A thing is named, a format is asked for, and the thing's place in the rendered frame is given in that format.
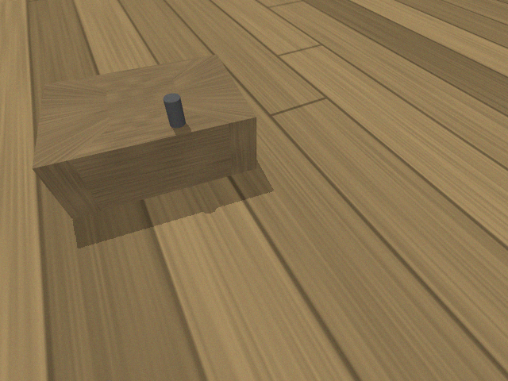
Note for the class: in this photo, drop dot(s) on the can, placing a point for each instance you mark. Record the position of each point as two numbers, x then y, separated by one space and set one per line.
174 110

